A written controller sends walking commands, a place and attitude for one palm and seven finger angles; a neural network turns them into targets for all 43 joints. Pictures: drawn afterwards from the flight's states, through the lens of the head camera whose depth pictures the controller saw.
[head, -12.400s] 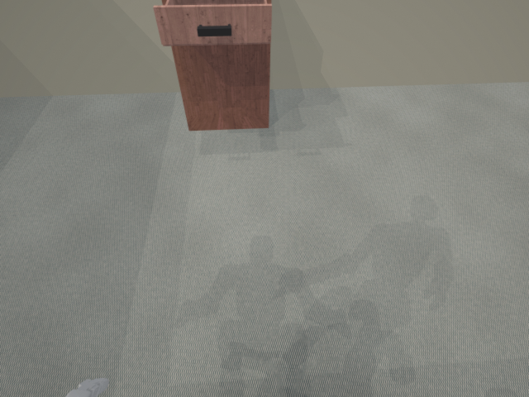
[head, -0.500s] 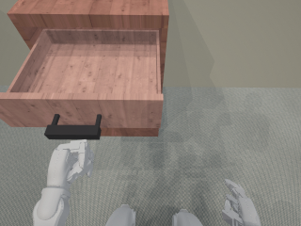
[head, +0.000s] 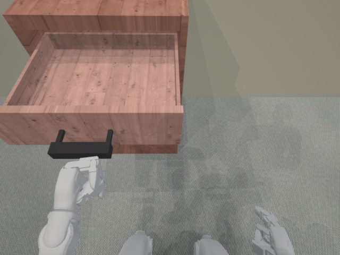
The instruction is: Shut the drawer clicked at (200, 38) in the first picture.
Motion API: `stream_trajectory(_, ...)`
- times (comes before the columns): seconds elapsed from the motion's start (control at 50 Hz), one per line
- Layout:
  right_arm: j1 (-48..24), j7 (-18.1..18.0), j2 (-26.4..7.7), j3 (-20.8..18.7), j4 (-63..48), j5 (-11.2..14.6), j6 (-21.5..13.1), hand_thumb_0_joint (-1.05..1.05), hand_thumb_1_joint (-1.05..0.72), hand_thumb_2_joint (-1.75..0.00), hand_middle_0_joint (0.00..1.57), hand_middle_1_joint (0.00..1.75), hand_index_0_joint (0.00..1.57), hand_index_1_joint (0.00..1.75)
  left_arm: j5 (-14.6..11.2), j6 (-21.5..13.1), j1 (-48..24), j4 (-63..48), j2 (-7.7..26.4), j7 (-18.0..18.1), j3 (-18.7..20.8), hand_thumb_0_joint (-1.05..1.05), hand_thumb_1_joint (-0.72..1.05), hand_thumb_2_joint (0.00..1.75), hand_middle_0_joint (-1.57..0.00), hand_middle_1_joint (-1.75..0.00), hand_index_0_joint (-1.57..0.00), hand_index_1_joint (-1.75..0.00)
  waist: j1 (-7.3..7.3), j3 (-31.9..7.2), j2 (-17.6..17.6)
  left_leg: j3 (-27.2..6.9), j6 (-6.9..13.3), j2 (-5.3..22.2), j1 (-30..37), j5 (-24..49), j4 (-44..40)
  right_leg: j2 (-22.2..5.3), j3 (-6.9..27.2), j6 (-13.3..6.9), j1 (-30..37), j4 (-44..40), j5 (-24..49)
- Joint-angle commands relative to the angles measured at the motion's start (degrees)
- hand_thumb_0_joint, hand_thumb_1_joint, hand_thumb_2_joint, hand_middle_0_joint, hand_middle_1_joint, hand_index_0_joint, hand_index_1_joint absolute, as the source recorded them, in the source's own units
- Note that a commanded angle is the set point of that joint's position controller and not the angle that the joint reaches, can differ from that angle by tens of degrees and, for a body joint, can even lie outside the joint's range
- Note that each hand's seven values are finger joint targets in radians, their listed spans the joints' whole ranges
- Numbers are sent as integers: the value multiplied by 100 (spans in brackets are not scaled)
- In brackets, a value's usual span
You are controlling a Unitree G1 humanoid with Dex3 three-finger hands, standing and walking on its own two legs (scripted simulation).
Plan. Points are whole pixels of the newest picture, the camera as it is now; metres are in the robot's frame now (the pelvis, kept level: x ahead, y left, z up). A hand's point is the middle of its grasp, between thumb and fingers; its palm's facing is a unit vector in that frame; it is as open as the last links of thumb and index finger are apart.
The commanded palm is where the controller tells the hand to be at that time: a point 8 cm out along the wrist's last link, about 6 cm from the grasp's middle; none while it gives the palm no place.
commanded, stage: push the drawer shut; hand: left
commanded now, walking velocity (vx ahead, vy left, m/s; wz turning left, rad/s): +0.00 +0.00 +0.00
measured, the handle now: (83, 141) +0.36 +0.22 +0.05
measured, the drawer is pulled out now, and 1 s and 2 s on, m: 0.30 0.20 0.08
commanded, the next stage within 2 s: none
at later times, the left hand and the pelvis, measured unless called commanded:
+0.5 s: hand (104, 163) +0.31 +0.16 +0.04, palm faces +0.02 -1.00 -0.04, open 3.0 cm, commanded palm +0.30 +0.22 +0.05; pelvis -0.01 +0.00 +0.00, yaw +1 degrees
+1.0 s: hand (106, 137) +0.38 +0.17 +0.04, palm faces +0.02 -1.00 -0.03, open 3.0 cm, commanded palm +0.36 +0.23 +0.05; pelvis -0.01 +0.00 +0.00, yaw -1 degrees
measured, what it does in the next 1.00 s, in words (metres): stands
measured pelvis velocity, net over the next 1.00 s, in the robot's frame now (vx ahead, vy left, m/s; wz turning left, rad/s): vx -0.01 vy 0.00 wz -0.02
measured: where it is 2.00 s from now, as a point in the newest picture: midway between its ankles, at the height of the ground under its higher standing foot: outside the picture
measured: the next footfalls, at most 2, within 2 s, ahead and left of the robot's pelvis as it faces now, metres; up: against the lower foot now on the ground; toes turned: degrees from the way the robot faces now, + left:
none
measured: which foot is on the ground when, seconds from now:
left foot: down 0.00-1.00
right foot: down 0.00-1.00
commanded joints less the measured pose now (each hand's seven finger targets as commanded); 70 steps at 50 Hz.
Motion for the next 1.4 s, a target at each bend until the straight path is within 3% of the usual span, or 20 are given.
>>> stream_trajectory(0.0, -199, -95, -696, -281, -856, -20, -242, 0, -90, -90, 20, 30, 20, 30, -8, -407, -543, -1135, 667, 59, 442, 0, 90, 90, -140, -160, -140, -160, -12, -1468, -190, -153, 98, -127, 845, 1427, -797, 134, 216, -8, 904, -881, 1549)
stream_trajectory(0.04, -227, -109, -685, -266, -830, -18, -241, 0, -90, -90, 20, 30, 20, 30, 6, -466, -871, -1252, 659, 69, 387, 0, 90, 90, -140, -160, -140, -160, -54, -1501, 17, -162, 92, -133, 905, 1410, -782, 129, 221, -21, 828, -855, 1500)
stream_trajectory(0.08, -189, -131, -704, -260, -772, -31, -248, 0, -90, -90, 20, 30, 20, 30, 3, -482, -1094, -1186, 758, 83, 461, 0, 90, 90, -140, -160, -140, -160, -103, -1459, -18, -193, 98, -120, 869, 1450, -749, 141, 222, -29, 799, -848, 1528)
stream_trajectory(0.1, -201, -139, -697, -267, -740, -28, -246, 0, -90, -90, 20, 30, 20, 30, 12, -500, -1127, -1123, 744, 68, 486, 0, 90, 90, -140, -160, -140, -160, -64, -1586, 40, -199, 88, -111, 948, 1485, -754, 144, 208, -35, 776, -809, 1535)
stream_trajectory(0.14, -210, -136, -697, -258, -727, -18, -271, 0, -90, -90, 20, 30, 20, 30, -12, -477, -1332, -1095, 570, -1, 261, 0, 90, 90, -140, -160, -140, -160, -129, -1635, 113, -208, 87, -112, 1055, 1513, -745, 133, 196, -25, 718, -823, 1560)
stream_trajectory(0.2, -161, -144, -734, -247, -675, 1, -233, 0, -90, -90, 20, 30, 20, 30, 3, -316, -1459, -704, 632, -44, 307, 0, 90, 90, -140, -160, -140, -160, -128, -1581, 17, -211, 93, -110, 1012, 1503, -777, 142, 202, -26, 754, -869, 1571)
stream_trajectory(0.32, -164, -190, -757, -225, -531, 21, -198, 0, -90, -90, 20, 30, 20, 30, -8, -219, -2484, -319, 809, -7, 468, 0, 90, 90, -140, -160, -140, -160, -220, -1561, -148, -214, 106, -119, 872, 1177, -761, 126, 274, 5, 712, -989, 1228)
stream_trajectory(0.52, -87, -199, -771, -209, -357, 31, -163, 0, -90, -90, 20, 30, 20, 30, 8, -239, -3478, 413, 964, 11, 623, 0, 90, 90, -140, -160, -140, -160, -200, -1801, -14, -188, 98, -121, 1003, 1215, -850, 119, 326, -4, 827, -1048, 1273)
stream_trajectory(0.56, -60, -182, -776, -211, -362, 33, -149, 0, -90, -90, 20, 30, 20, 30, -6, -236, -3520, 592, 909, 14, 612, 0, 90, 90, -140, -160, -140, -160, -187, -1747, -2, -170, 87, -127, 995, 1224, -897, 114, 312, -6, 860, -1078, 1294)
stream_trajectory(0.68, 106, -140, -827, -241, -300, 16, -56, 0, -90, -90, 20, 30, 20, 30, 34, -327, -3690, 1089, 1232, 41, 984, 0, 90, 90, -140, -160, -140, -160, -127, -1882, -73, -163, 77, -112, 976, 1520, -942, 141, 303, -28, 1036, -1006, 1646)
stream_trajectory(0.74, 156, -109, -813, -251, -253, 12, 0, 0, -90, -90, 20, 30, 20, 30, 14, -371, -3873, 1329, 1187, 13, 1000, 0, 90, 90, -140, -160, -140, -160, -183, -1805, -186, -92, 77, -117, 880, 1443, -926, 135, 362, 9, 1068, -1070, 1671)
stream_trajectory(0.82, 228, -88, -819, -258, -226, -2, 67, 0, -90, -90, 20, 30, 20, 30, 38, -473, -4209, 1426, 1281, -6, 1082, 0, 90, 90, -140, -160, -140, -160, -189, -1919, 56, -87, 69, -117, 974, 1569, -934, 139, 365, -7, 1047, -1010, 1805)
stream_trajectory(0.88, 323, -91, -866, -275, -188, -4, 119, 0, -90, -90, 20, 30, 20, 30, 28, -481, -4349, 1677, 1473, -32, 1256, 0, 90, 90, -140, -160, -140, -160, -219, -1954, -128, -105, 77, -94, 907, 1631, -915, 165, 347, -6, 1051, -978, 1864)
stream_trajectory(0.96, 401, -75, -855, -290, -139, -7, 167, 0, -90, -90, 20, 30, 20, 30, 46, -513, -4631, 1766, 1384, -54, 1183, 0, 90, 90, -140, -160, -140, -160, -218, -2110, 133, -119, 41, -83, 1169, 1858, -926, 160, 311, -19, 953, -937, 1997)
stream_trajectory(1.0, 441, -82, -867, -285, -67, -14, 199, 0, -90, -90, 20, 30, 20, 30, 56, -506, -4952, 1956, 1426, -28, 1205, 0, 90, 90, -140, -160, -140, -160, -318, -2019, 49, -139, 56, -70, 1146, 1871, -884, 174, 300, -4, 823, -930, 2009)
stream_trajectory(1.04, 464, -76, -867, -297, -68, -18, 218, 0, -90, -90, 20, 30, 20, 30, 81, -535, -5016, 1971, 1432, -28, 1204, 0, 90, 90, -140, -160, -140, -160, -274, -2173, 146, -143, 39, -68, 1214, 1918, -893, 166, 303, -14, 849, -910, 2010)
stream_trajectory(1.16, 553, -64, -884, -287, 43, -26, 286, 0, -90, -90, 20, 30, 20, 30, 156, -577, -5687, 2291, 1444, 18, 1135, 0, 90, 90, -140, -160, -140, -160, -397, -2224, 136, -215, 30, -44, 1367, 1942, -874, 186, 262, -19, 621, -902, 1917)
stream_trajectory(1.22, 598, -51, -885, -281, 50, -40, 321, 0, -90, -90, 20, 30, 20, 30, 191, -596, -5838, 2463, 1482, 36, 1176, 0, 90, 90, -140, -160, -140, -160, -379, -2304, 148, -231, 24, -49, 1398, 1962, -879, 192, 248, -24, 612, -888, 1897)
stream_trajectory(1.3, 640, -70, -914, -251, 119, -52, 382, 0, -90, -90, 20, 30, 20, 30, 235, -622, -6221, 3022, 1814, 45, 1448, 0, 90, 90, -140, -160, -140, -160, -460, -2110, -88, -171, 80, -77, 975, 1570, -828, 197, 330, 3, 652, -961, 1688)
stream_trajectory(1.38, 733, -85, -921, -224, 171, -65, 414, 0, -90, -90, 20, 30, 20, 30, 290, -686, -6918, 3376, 1968, -30, 1476, 0, 90, 90, -140, -160, -140, -160, -541, -2112, 214, -181, 93, -89, 910, 1405, -776, 204, 353, -12, 487, -937, 1500)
